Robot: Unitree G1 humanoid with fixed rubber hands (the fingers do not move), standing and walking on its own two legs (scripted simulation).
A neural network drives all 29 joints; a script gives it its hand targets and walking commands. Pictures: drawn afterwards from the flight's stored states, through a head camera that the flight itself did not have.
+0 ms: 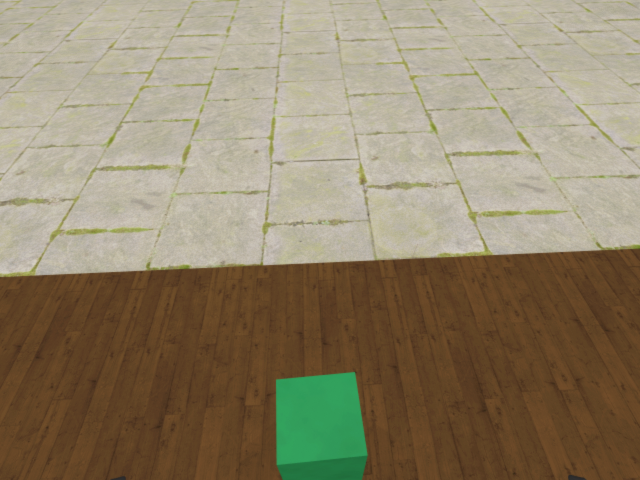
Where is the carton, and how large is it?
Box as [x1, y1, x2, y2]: [276, 372, 367, 479]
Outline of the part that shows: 354,372 276,379 277,466 283,479 361,479 367,455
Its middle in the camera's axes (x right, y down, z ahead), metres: -0.01 +0.53 +1.05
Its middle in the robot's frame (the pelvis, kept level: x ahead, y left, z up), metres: +0.39 +0.05 -0.66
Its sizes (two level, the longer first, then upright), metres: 0.210 0.200 0.250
